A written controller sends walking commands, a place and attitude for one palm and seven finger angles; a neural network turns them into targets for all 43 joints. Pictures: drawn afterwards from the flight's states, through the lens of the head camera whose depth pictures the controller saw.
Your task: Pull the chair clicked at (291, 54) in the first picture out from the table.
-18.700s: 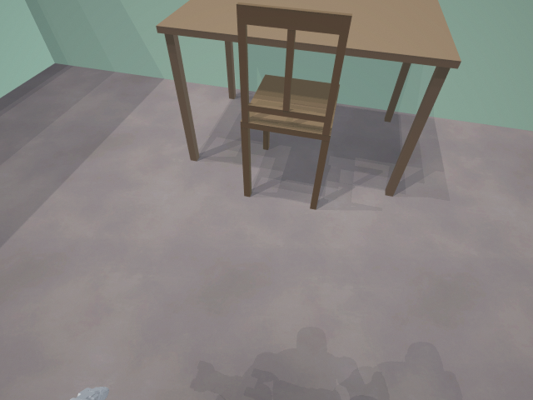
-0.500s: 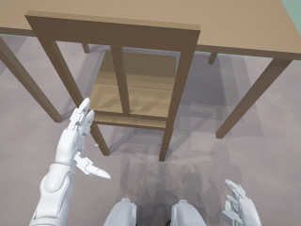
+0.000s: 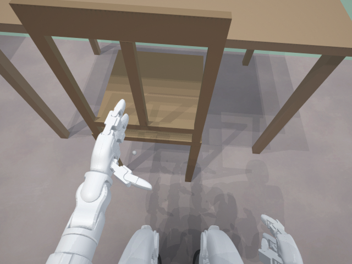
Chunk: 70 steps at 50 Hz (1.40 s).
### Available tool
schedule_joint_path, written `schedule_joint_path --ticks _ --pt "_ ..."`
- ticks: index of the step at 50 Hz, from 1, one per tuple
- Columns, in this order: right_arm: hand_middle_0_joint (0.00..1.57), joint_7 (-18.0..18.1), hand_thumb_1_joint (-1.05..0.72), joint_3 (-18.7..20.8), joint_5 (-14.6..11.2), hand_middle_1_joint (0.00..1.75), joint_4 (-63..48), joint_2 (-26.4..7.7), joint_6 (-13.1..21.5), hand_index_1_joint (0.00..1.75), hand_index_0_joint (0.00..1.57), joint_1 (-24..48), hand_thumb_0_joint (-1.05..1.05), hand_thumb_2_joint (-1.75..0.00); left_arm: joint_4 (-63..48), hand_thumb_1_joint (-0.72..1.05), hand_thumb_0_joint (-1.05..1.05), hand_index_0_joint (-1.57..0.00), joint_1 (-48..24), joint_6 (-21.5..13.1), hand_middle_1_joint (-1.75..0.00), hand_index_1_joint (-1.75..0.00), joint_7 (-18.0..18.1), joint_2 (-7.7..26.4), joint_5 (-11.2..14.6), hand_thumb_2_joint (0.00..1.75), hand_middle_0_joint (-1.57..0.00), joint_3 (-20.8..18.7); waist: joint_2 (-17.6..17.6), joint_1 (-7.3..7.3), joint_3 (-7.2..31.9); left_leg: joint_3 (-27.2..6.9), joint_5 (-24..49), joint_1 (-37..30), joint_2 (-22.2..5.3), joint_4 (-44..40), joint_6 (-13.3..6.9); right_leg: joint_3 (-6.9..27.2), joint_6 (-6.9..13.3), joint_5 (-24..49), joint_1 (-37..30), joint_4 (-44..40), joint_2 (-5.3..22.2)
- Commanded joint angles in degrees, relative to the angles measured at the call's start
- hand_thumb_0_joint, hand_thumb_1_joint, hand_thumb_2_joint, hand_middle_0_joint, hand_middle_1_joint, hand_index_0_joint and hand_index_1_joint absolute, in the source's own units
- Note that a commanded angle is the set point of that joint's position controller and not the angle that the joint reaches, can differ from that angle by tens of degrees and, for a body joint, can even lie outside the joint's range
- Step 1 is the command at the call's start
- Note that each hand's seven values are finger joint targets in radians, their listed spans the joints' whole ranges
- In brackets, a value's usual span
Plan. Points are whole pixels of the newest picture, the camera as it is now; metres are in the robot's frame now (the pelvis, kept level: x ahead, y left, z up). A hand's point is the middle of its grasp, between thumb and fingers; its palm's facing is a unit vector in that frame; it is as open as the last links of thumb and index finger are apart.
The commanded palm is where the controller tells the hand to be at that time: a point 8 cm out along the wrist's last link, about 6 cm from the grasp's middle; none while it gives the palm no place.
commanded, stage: aim the fingers beside a spindle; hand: left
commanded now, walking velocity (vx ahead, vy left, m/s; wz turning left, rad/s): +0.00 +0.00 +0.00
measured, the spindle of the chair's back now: (137, 91) +0.51 +0.11 +0.04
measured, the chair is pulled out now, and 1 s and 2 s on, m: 0.00 0.00 0.00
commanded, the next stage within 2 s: push the fingers through the gap in 0.68 s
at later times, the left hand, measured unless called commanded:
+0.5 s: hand (141, 147) +0.36 +0.09 +0.02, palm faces -0.11 -0.99 -0.04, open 16.9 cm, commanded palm +0.34 +0.15 +0.02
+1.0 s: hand (136, 143) +0.37 +0.10 +0.02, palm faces -0.11 -0.99 -0.04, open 16.9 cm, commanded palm +0.37 +0.15 +0.02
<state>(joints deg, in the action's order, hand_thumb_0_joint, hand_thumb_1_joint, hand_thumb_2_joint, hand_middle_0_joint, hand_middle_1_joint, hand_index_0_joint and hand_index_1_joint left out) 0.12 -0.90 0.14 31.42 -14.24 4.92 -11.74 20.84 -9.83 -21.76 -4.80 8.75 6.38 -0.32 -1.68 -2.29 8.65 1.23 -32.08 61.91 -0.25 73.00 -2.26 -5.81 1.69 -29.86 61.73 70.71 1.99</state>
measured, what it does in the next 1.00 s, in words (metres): stands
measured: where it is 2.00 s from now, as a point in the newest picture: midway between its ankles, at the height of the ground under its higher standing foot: outside the picture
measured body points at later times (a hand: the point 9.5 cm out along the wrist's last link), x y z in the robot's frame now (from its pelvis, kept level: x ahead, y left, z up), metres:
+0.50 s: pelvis +0.00 -0.01 +0.00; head +0.11 -0.01 +0.43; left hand +0.36 +0.15 +0.02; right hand +0.14 -0.26 -0.12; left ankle +0.02 +0.09 -0.62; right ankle +0.04 -0.11 -0.62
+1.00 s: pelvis +0.00 +0.00 -0.01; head +0.11 +0.00 +0.43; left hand +0.37 +0.16 +0.03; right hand +0.15 -0.25 -0.12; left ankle +0.02 +0.09 -0.62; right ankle +0.04 -0.11 -0.62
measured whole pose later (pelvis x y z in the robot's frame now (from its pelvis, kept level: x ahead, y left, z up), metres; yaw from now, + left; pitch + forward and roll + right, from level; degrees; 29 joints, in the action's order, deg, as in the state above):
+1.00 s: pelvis +0.00 +0.00 -0.01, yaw +0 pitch +22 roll -2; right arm -0.1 -0.6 0.0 32.1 -14.6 2.9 -11.3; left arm 28.4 -17.4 -23.5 -4.7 9.8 6.6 -2.4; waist -1.8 -2.8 8.6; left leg 0.8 -32.2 64.4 -0.5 74.5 -1.9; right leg -6.1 2.2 -30.1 64.2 72.3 1.8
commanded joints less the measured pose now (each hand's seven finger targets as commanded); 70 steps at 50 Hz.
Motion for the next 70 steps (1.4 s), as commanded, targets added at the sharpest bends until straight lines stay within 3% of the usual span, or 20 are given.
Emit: schedule_joint_path --ticks 1,4,7,10,18,26,30,36,38,42,45,46,49,53,56,59,62,63,67,70 --pt "0.20 0.19 -0.90 3.39 0.05 0.30 -6.62 -7.77 1.66 0.30 0.20 -1.18 0.00 -0.90 -9.81 -0.50 0.00 -0.06 -14.16 -4.40 -0.08 -0.08 1.48 4.15 -0.10 0.30 -0.06 -2.41 1.29 -1.01 22.34 -5.09 16.41 -14.11 0.34 -9.80 1.41 3.90 0.50 12.90 -11.64 -8.64 -0.78" --pt "0.20 0.02 -0.90 3.58 0.08 0.30 -6.15 -7.85 0.97 0.30 0.20 -1.62 0.00 -0.90 -7.70 -0.50 0.00 -0.06 -16.66 -4.35 -0.08 -0.08 1.87 3.67 -0.30 0.30 -0.06 -2.10 2.18 -1.62 22.76 -4.65 15.96 -12.70 0.37 -8.95 1.24 4.30 0.37 13.33 -11.62 -8.53 -0.76" --pt "0.20 -0.16 -0.90 3.55 0.12 0.30 -6.69 -7.82 0.31 0.30 0.20 -1.76 0.00 -0.90 -7.41 -0.50 0.00 -0.06 -15.69 -4.43 -0.08 -0.08 2.00 6.31 -0.10 0.30 -0.06 -5.15 2.41 -0.41 24.55 -3.62 15.62 -10.64 0.84 -8.77 1.08 5.32 0.38 14.49 -15.17 -8.74 -0.73" --pt "0.20 -0.16 -0.90 3.46 -0.02 0.30 -7.13 -7.72 -0.15 0.30 0.20 -1.78 0.00 -0.90 -7.40 -0.50 0.00 -0.06 -15.15 -4.74 -0.08 -0.08 1.69 6.69 0.05 0.30 -0.06 -5.54 2.23 -0.37 24.33 -3.35 16.17 -10.07 0.88 -8.81 0.96 5.55 0.42 15.86 -16.12 -8.68 -0.87" --pt "0.20 0.02 -0.90 3.74 -0.31 0.30 -5.91 -7.85 -0.03 0.30 0.20 -2.26 0.00 -0.90 -7.46 -0.50 0.00 -0.06 -18.53 -5.85 -0.08 -0.08 1.08 3.59 0.25 0.30 -0.06 -1.74 2.04 -2.48 22.10 -3.69 14.08 -11.10 0.55 -8.50 0.72 5.47 0.14 13.12 -12.83 -9.76 -0.81" --pt "0.20 -0.40 -0.90 3.94 -0.03 0.30 -6.70 -7.70 -0.32 0.30 0.20 -2.37 0.00 -0.90 -8.13 -0.50 0.00 -0.06 -14.06 -6.05 -0.08 -0.08 1.93 5.59 -0.03 0.30 -0.06 -4.35 1.66 -0.47 25.74 -3.20 18.24 -12.39 0.93 -8.74 0.88 5.68 0.36 18.11 -16.63 -8.87 -0.80" --pt "0.20 -0.47 -0.90 3.67 -0.28 0.30 -6.95 -7.82 -0.80 0.30 0.20 -1.91 0.00 -0.90 -5.82 -0.50 0.00 -0.06 -13.99 -5.47 -0.08 -0.08 1.82 5.18 -0.11 0.30 -0.06 -3.92 4.53 -1.58 20.96 -3.02 14.40 -9.16 0.88 -8.54 0.60 5.77 0.19 14.63 -15.03 -9.88 -0.94" --pt "0.20 -0.29 -0.90 3.54 -0.13 0.30 -7.12 -7.66 -0.38 0.30 0.20 -1.54 0.00 -0.90 -9.08 -0.50 0.00 -0.06 -15.14 -6.84 -0.08 -0.08 0.93 6.20 0.54 0.30 -0.06 -4.49 1.83 -0.91 23.70 -2.89 14.83 -10.01 1.08 -8.18 0.68 6.56 0.34 15.13 -16.58 -9.65 -0.80" --pt "0.20 -0.22 -0.90 3.49 -0.26 0.30 -6.77 -7.70 -0.33 0.30 0.20 -1.42 0.00 -0.90 -7.98 -0.50 0.00 -0.06 -15.64 -6.70 -0.08 -0.08 0.40 5.22 0.60 0.30 -0.06 -3.49 2.07 -1.57 21.95 -3.18 14.31 -10.24 0.88 -8.23 0.70 6.14 0.28 14.21 -14.79 -9.77 -0.85" --pt "0.20 0.19 -0.90 3.57 -0.28 0.30 -5.69 -7.98 0.03 0.30 0.20 -1.97 0.00 -0.90 -7.23 -0.50 0.00 -0.06 -20.68 -6.31 -0.08 -0.08 0.03 5.65 0.70 0.30 -0.06 -3.31 2.69 -2.86 22.37 -3.67 13.91 -10.10 0.71 -7.50 0.57 5.90 0.13 13.29 -13.30 -9.41 -0.89" --pt "0.20 0.40 -0.90 3.59 -0.24 0.30 -5.38 -8.15 0.25 0.30 0.20 -2.01 0.00 -0.90 -6.51 -0.50 0.00 -0.06 -23.29 -6.01 -0.08 -0.08 0.05 6.17 0.57 0.30 -0.06 -3.73 -0.37 -2.60 23.21 -3.97 14.57 -11.55 0.80 -7.61 0.73 5.57 0.44 12.93 -11.86 -8.91 -1.02" --pt "0.20 0.31 -0.90 3.58 -0.13 0.30 -5.37 -8.12 0.28 0.30 0.20 -2.21 0.00 -0.90 -6.19 -0.50 0.00 -0.06 -22.84 -5.82 -0.08 -0.08 0.18 6.38 0.63 0.30 -0.06 -4.39 -0.38 -2.11 24.18 -4.04 15.18 -11.92 0.85 -7.74 0.89 5.44 0.44 13.32 -12.33 -8.74 -0.92" --pt "0.20 0.18 -0.90 3.56 -0.15 0.30 -4.98 -8.18 0.15 0.30 0.20 -2.43 0.00 -0.90 -3.22 -0.50 0.00 -0.06 -25.09 -5.15 -0.08 -0.08 0.54 4.54 0.46 0.30 -0.06 -3.00 1.17 -2.98 23.32 -4.61 14.80 -12.14 0.60 -8.19 0.98 4.70 0.32 12.51 -10.79 -8.73 -1.05" --pt "0.20 -0.04 -0.90 3.70 0.15 0.30 -5.02 -8.38 -0.16 0.30 0.20 -3.22 0.00 -0.90 -2.29 -0.50 0.00 -0.06 -25.69 -5.26 -0.08 -0.08 1.38 6.69 0.19 0.30 -0.06 -5.79 0.59 -2.11 26.28 -4.34 16.87 -12.76 0.73 -8.19 1.08 4.94 0.36 14.44 -12.13 -8.20 -1.12" --pt "0.20 -0.45 -0.90 3.54 0.23 0.30 -5.02 -8.29 -0.58 0.30 0.20 -3.69 0.00 -0.90 -0.31 -0.50 0.00 -0.06 -26.28 -5.18 -0.08 -0.08 1.93 6.88 -0.39 0.30 -0.06 -6.15 0.52 -2.10 25.55 -4.54 17.34 -12.30 0.68 -8.59 1.25 4.70 0.48 14.74 -11.93 -7.85 -1.35" --pt "0.20 -0.61 -0.90 3.68 0.28 0.30 -4.52 -8.32 -0.95 0.30 0.20 -4.20 0.00 -0.90 1.27 -0.50 0.00 -0.06 -28.93 -5.52 -0.08 -0.08 2.32 5.58 -0.57 0.30 -0.06 -5.18 1.98 -3.28 24.66 -4.60 16.17 -11.89 0.42 -8.46 1.17 4.64 0.23 13.73 -10.74 -8.20 -1.41" --pt "0.20 -0.53 -0.90 3.69 0.36 0.30 -3.97 -8.51 -1.13 0.30 0.20 -4.78 0.00 -0.90 2.61 -0.50 0.00 -0.06 -32.17 -6.39 -0.08 -0.08 2.72 6.95 -0.89 0.30 -0.06 -6.40 1.52 -3.60 24.46 -4.69 15.20 -11.55 0.44 -8.58 1.18 4.79 0.28 12.74 -10.36 -8.27 -1.52" --pt "0.20 -0.64 -0.90 3.69 0.43 0.30 -3.94 -8.53 -1.14 0.30 0.20 -4.91 0.00 -0.90 2.85 -0.50 0.00 -0.06 -32.49 -6.57 -0.08 -0.08 2.78 6.58 -1.11 0.30 -0.06 -6.18 -0.42 -3.36 24.70 -4.71 15.34 -12.38 0.40 -8.67 1.30 4.68 0.42 12.35 -9.35 -8.13 -1.54" --pt "0.20 -0.69 -0.90 3.67 0.53 0.30 -2.79 -8.80 -1.46 0.30 0.20 -5.93 0.00 -0.90 5.98 -0.50 0.00 -0.06 -37.10 -7.11 -0.08 -0.08 3.19 7.18 -1.57 0.30 -0.06 -6.62 -0.06 -4.48 24.53 -5.25 15.41 -12.64 0.21 -8.60 1.36 4.43 0.38 11.97 -8.02 -7.98 -1.73" --pt "0.20 -0.79 -0.90 3.90 0.81 0.30 -2.54 -9.08 -1.53 0.30 0.20 -6.71 0.00 -0.90 7.23 -0.50 0.00 -0.06 -39.48 -7.42 -0.08 -0.08 3.50 7.37 -1.59 0.30 -0.06 -7.26 -1.08 -4.61 26.66 -5.58 16.95 -14.15 0.20 -8.43 1.49 4.15 0.45 12.64 -7.40 -7.47 -1.88"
